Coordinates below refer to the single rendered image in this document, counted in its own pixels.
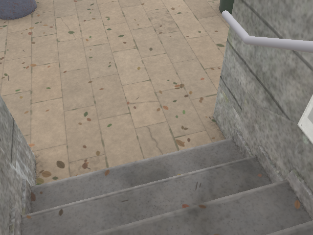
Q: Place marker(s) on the stairs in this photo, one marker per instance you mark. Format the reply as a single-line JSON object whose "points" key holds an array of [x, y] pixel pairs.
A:
{"points": [[210, 189]]}

